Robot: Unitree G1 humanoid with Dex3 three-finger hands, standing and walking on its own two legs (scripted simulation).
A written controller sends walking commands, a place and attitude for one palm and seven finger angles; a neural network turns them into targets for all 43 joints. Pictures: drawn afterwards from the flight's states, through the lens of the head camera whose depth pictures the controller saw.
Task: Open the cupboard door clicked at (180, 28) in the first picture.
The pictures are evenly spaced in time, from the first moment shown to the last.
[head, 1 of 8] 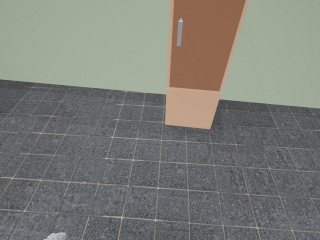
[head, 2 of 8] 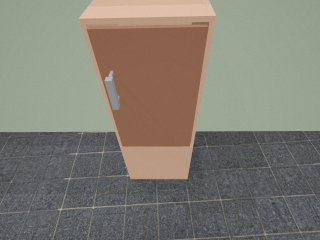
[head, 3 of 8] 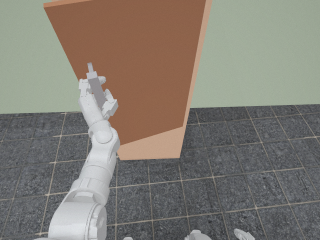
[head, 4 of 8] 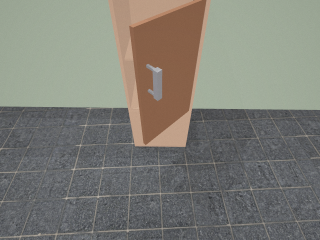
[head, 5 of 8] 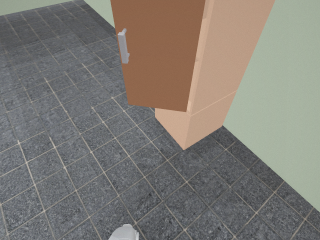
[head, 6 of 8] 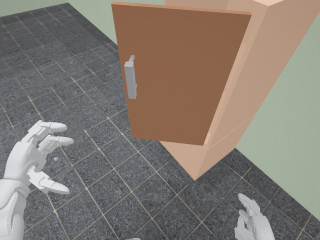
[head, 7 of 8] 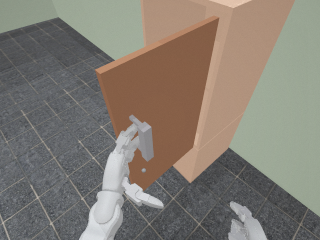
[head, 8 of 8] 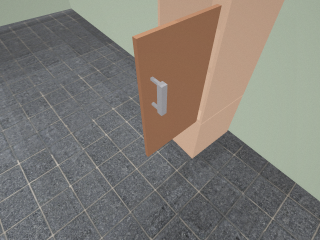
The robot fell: no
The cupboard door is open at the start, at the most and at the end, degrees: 0 92 92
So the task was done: yes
